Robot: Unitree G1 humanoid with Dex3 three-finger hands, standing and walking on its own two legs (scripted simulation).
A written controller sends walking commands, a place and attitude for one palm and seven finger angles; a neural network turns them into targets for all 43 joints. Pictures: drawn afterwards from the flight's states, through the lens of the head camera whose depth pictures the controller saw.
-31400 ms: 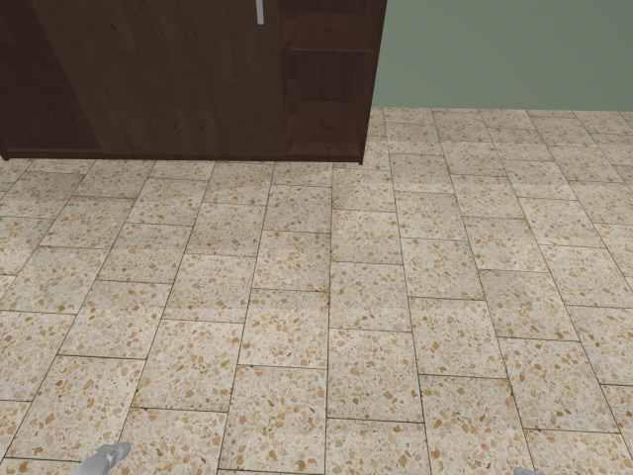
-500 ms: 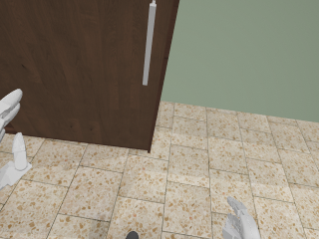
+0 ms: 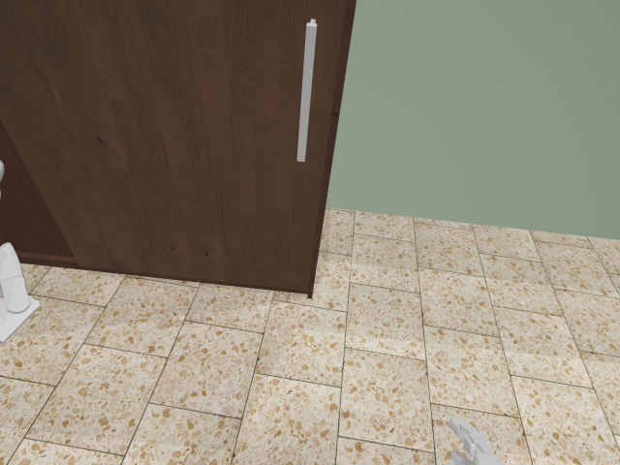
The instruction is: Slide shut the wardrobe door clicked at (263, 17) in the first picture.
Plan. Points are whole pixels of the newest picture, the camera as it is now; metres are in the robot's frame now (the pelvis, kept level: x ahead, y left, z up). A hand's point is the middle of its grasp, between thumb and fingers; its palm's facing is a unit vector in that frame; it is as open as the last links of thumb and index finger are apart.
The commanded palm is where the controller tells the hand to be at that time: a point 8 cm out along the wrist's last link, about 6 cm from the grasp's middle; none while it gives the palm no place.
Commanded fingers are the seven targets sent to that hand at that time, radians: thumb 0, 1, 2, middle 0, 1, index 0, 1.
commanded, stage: stop stepping back and stand still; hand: left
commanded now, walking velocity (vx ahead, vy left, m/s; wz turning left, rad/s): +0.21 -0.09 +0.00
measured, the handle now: (306, 96) +0.87 +0.03 +0.08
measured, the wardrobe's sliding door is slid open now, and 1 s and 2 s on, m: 0.00 0.00 0.00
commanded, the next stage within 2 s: let the arm hang, fingers relaxed in 0.20 s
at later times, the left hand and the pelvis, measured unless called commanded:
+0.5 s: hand (147, 454) +0.17 +0.21 -0.10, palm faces +0.05 -0.97 -0.25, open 7.4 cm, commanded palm none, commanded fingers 0.00 0.90 0.90 -0.20 -0.30 -0.20 -0.30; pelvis -0.01 +0.01 -0.01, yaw +4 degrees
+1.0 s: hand out of the picture +0.01 +0.24 -0.16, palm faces +0.06 -0.96 -0.28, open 7.3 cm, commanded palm none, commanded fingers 0.00 0.90 0.90 -0.20 -0.30 -0.20 -0.30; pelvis +0.00 +0.03 +0.00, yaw +3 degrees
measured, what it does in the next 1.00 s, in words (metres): steps on the spot: right foot, then left foot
